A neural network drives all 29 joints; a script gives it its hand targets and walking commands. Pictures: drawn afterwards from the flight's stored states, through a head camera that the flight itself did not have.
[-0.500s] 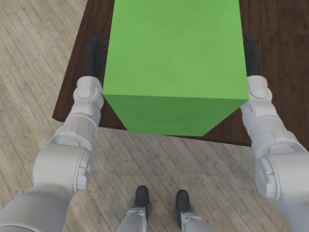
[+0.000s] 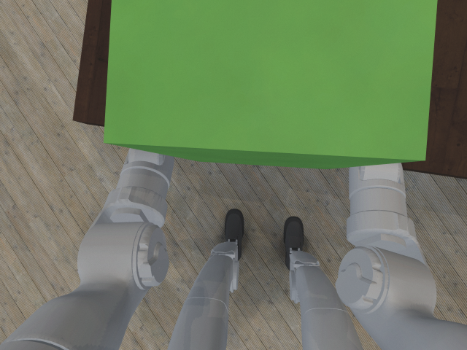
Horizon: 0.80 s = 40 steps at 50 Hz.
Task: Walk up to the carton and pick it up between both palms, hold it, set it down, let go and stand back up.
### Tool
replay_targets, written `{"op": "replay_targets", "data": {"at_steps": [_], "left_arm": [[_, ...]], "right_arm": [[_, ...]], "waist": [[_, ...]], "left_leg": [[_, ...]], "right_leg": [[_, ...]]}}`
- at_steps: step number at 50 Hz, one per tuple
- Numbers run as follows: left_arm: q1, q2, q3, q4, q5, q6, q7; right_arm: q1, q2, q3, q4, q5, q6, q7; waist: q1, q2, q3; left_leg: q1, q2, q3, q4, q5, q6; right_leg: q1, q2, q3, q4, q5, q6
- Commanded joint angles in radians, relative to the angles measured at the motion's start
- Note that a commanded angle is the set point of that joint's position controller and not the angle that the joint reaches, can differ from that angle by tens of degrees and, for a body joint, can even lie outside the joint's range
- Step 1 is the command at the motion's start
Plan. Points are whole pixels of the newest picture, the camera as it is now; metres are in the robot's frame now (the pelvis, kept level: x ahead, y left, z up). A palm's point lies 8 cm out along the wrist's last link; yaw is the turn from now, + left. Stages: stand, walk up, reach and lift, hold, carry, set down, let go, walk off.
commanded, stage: reach and lift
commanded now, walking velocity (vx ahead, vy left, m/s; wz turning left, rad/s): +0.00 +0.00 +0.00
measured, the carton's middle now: (266, 47) +0.49 +0.01 -0.03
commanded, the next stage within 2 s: none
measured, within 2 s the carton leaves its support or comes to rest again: leaves its support in 0.92 s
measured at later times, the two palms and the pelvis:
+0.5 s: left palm (159, 84) +0.47 +0.16 -0.09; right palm (380, 85) +0.47 -0.15 -0.08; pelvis -0.04 +0.00 -0.03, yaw -1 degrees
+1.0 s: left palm (158, 97) +0.45 +0.17 -0.09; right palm (382, 93) +0.45 -0.14 -0.07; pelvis +0.03 +0.01 -0.07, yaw -2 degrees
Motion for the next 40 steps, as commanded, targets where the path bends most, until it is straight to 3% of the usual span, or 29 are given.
{"op": "replay_targets", "data": {"at_steps": [1, 4, 11, 20, 24, 29, 34, 37, 40], "left_arm": [[-0.362, -0.537, -0.364, 0.035, 0.041, -0.031, -0.079], [-0.357, -0.507, -0.391, 0.044, -0.002, -0.036, -0.066], [-0.373, -0.485, -0.394, 0.085, -0.021, -0.015, -0.062], [-0.379, -0.476, -0.4, 0.13, -0.036, 0.017, -0.051], [-0.351, -0.482, -0.407, 0.154, -0.041, 0.022, -0.042], [-0.282, -0.48, -0.37, 0.284, -0.044, 0.003, -0.035], [-0.314, -0.485, -0.409, 0.257, -0.092, -0.002, -0.052], [-0.401, -0.542, -0.454, 0.251, -0.12, -0.035, -0.063], [-0.476, -0.618, -0.484, 0.228, -0.13, -0.085, -0.051]], "right_arm": [[-0.287, 0.523, 0.507, 0.186, -0.038, -0.052, 0.122], [-0.322, 0.487, 0.524, 0.211, 0.004, -0.043, 0.122], [-0.357, 0.489, 0.494, 0.269, -0.007, -0.007, 0.148], [-0.346, 0.509, 0.443, 0.383, -0.036, 0.03, 0.16], [-0.33, 0.517, 0.434, 0.43, -0.052, 0.029, 0.163], [-0.273, 0.515, 0.393, 0.591, -0.078, 0.011, 0.16], [-0.287, 0.531, 0.486, 0.643, 0.047, 0.006, 0.153], [-0.358, 0.556, 0.537, 0.644, 0.122, -0.027, 0.146], [-0.435, 0.564, 0.555, 0.608, 0.159, -0.089, 0.133]], "waist": [[-0.049, -0.108, -1.762], [-0.05, -0.095, -1.702], [-0.019, -0.093, -1.649], [-0.03, -0.09, -1.747], [-0.04, -0.097, -1.871], [-0.06, -0.094, -2.117], [-0.07, -0.086, -1.974], [-0.061, -0.068, -1.847], [-0.05, -0.022, -1.775]], "left_leg": [[0.481, -0.04, -0.018, 0.104, 0.408, -0.026], [0.507, -0.041, -0.014, 0.109, 0.349, -0.029], [0.482, -0.046, -0.006, 0.149, 0.168, -0.036], [0.296, -0.05, 0.003, 0.202, 0.013, -0.04], [0.154, -0.051, 0.009, 0.246, -0.026, -0.033], [-0.226, -0.048, 0.024, 0.297, -0.145, -0.018], [-0.319, -0.048, 0.024, 0.401, -0.058, -0.017], [-0.25, -0.059, 0.015, 0.458, 0.058, -0.026], [-0.107, -0.079, -0.002, 0.518, 0.163, -0.052]], "right_leg": [[0.389, 0.02, -0.005, 0.118, 0.606, 0.103], [0.357, 0.037, -0.005, 0.131, 0.537, 0.114], [0.255, 0.055, -0.025, 0.15, 0.298, 0.113], [0.116, 0.05, -0.031, 0.2, 0.116, 0.095], [0.013, 0.045, -0.029, 0.244, 0.055, 0.085], [-0.262, 0.012, -0.033, 0.33, -0.094, 0.048], [-0.182, 0.034, -0.02, 0.454, 0.007, 0.046], [-0.117, 0.053, -0.023, 0.515, 0.118, 0.04], [-0.193, 0.069, -0.027, 0.539, 0.151, 0.024]]}}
